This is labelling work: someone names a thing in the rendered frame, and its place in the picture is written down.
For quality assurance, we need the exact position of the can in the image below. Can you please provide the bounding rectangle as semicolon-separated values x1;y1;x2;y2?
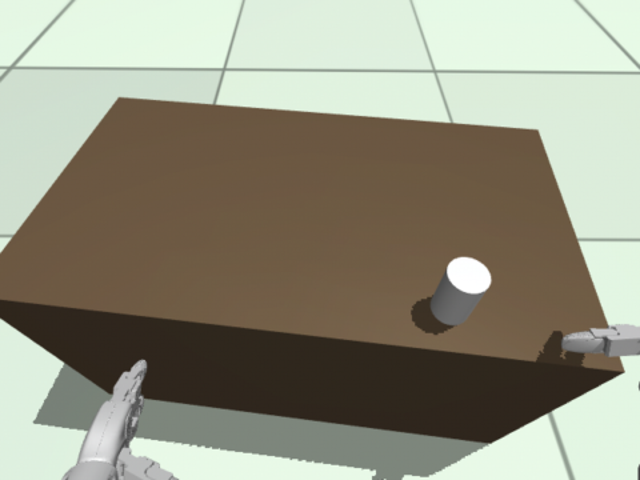
430;257;491;325

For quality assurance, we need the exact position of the left robot arm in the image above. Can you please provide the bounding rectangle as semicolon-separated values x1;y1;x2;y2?
62;461;118;480

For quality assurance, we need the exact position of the left robot hand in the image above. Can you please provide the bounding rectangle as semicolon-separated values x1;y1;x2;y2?
76;359;179;480

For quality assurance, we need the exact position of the right robot hand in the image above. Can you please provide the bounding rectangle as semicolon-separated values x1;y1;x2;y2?
561;324;640;357

